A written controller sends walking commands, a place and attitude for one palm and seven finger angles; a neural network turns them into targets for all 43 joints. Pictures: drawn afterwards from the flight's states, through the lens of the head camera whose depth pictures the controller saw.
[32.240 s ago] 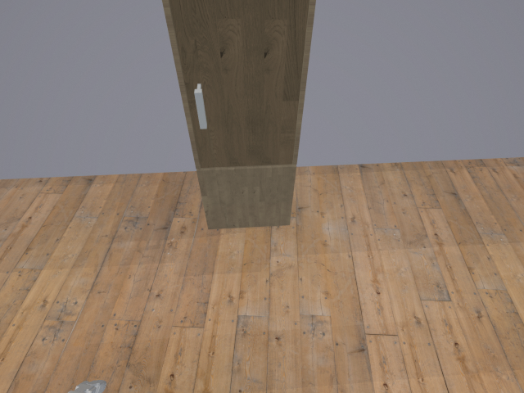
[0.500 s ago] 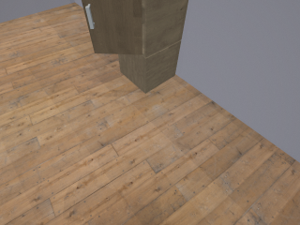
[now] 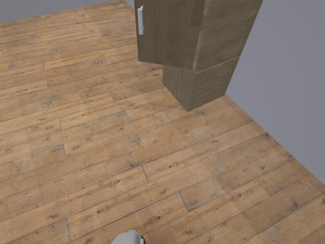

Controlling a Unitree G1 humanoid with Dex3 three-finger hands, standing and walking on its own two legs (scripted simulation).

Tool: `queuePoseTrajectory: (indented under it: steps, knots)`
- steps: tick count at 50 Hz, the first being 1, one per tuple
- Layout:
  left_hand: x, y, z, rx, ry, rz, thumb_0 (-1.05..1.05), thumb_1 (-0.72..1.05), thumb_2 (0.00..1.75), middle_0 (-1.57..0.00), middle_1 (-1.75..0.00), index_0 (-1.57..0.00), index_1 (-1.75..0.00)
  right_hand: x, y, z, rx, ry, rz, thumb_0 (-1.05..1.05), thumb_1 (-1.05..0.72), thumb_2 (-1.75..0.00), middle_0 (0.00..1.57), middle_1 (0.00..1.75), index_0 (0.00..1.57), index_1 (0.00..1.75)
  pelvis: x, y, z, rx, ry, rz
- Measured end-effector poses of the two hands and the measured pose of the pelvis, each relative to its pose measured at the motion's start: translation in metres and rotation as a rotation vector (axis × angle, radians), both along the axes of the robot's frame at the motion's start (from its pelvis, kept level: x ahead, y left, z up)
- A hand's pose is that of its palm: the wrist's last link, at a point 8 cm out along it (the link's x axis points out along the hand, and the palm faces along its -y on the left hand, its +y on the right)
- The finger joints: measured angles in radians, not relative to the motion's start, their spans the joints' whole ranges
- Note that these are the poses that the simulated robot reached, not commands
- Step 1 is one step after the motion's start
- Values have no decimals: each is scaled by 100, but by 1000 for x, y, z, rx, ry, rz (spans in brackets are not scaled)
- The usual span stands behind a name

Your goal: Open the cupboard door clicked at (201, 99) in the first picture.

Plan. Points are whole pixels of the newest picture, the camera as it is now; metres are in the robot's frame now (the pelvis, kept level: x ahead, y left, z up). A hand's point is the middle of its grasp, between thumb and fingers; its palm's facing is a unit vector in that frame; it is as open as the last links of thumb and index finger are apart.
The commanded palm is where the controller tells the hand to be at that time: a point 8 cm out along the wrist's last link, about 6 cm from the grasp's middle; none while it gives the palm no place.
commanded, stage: take the last steps up to it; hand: left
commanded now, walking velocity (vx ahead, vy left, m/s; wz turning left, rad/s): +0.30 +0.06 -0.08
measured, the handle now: (141, 20) +1.13 +0.21 -0.04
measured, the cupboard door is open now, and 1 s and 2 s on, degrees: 48 48 48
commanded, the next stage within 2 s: come to a stop and stand still in 1.24 s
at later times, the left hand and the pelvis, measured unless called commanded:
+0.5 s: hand (116, 182) +0.29 +0.17 -0.13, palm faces -0.06 -0.98 -0.20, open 7.4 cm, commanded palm none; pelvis +0.17 +0.00 +0.02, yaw -4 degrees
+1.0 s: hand (97, 161) +0.36 +0.25 -0.16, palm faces -0.02 -0.99 -0.13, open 7.4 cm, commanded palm none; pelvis +0.36 +0.08 +0.03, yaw -5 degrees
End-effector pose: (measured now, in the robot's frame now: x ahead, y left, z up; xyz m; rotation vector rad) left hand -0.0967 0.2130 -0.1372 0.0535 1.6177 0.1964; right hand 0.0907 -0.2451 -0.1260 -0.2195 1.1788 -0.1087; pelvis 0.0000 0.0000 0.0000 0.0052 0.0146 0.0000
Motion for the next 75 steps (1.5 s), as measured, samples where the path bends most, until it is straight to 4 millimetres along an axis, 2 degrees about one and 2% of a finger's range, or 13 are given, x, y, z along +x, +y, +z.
queuePoseTrajectory:
  steps: [3, 9, 15, 21, 24, 28, 38, 43, 49, 57, 66, 70, 75]
  knots:
    - [39, 22, -4, 21, -26, -26, 1, 90, 89, -20, -30, -20, -30, 18, 18, 3, 0, -32, -12, 0, -91, -89, 20, 30, 20, 30, 15, 10, 1, 8, -9, -16]
    - [169, 46, 17, 58, -278, -100, 1, 91, 89, -19, -30, -20, -30, 19, 33, 12, 12, 4, -78, -1, -94, -89, 21, 30, 20, 30, 52, 21, 20, 17, -4, -32]
    - [288, 37, 39, 60, -474, -184, 0, 91, 89, -19, -30, -20, -30, 6, 33, 7, 42, 111, -140, -1, -93, -89, 21, 30, 20, 30, 94, 21, 26, 32, -9, -49]
    - [373, 13, 39, 61, -567, -261, 0, 91, 89, -19, -30, -20, -30, -1, 29, -12, 85, 239, -210, 0, -92, -89, 20, 30, 20, 30, 144, 6, 13, 37, -19, -69]
    - [383, 6, 38, 50, -561, -252, 0, 91, 89, -19, -30, -20, -30, 12, 26, -11, 90, 285, -216, 0, -92, -89, 20, 30, 20, 30, 163, 2, 15, 19, -28, -63]
    - [374, 11, 38, 63, -482, -179, -2, 94, 89, -20, -30, -21, -30, 56, 22, 4, 76, 260, -208, 0, -91, -89, 20, 30, 20, 30, 190, 1, 27, 7, -15, -57]
    - [341, 49, 18, 24, -194, -84, -1, 93, 89, -20, -30, -20, -30, 211, 43, 19, 37, 107, -100, 0, -91, -90, 20, 30, 20, 30, 269, 32, 27, -10, -3, -39]
    - [349, 71, -4, -19, -67, -67, 0, 91, 89, -20, -30, -20, -30, 285, 67, 14, -12, -11, -74, 0, -91, -90, 20, 30, 20, 30, 313, 62, 10, -16, -11, -54]
    - [440, 89, 5, -23, -164, -129, 1, 91, 89, -19, -30, -20, -30, 301, 90, 24, -18, 3, -140, -1, -93, -89, 20, 30, 20, 30, 352, 79, 23, -8, -3, -84]
    - [583, 98, 25, 18, -366, -214, 1, 93, 89, -19, -30, -20, -30, 279, 105, 22, 21, 182, -220, -1, -93, -89, 20, 30, 20, 30, 407, 82, 32, -2, 4, -102]
    - [714, 57, 25, 17, -490, -335, 0, 92, 89, -19, -30, -20, -30, 262, 116, 4, 109, 396, -325, 0, -91, -89, 20, 30, 20, 30, 475, 56, 16, 10, -4, -112]
    - [731, 39, 21, 4, -508, -311, 0, 91, 89, -19, -30, -20, -30, 287, 106, -1, 113, 435, -332, 0, -91, -89, 20, 30, 20, 30, 497, 49, 13, -13, -15, -103]
    - [726, 44, 21, 19, -450, -244, -3, 94, 89, -20, -30, -21, -30, 360, 88, 5, 67, 322, -299, 0, -91, -89, 20, 30, 20, 30, 517, 50, 22, -15, -9, -104]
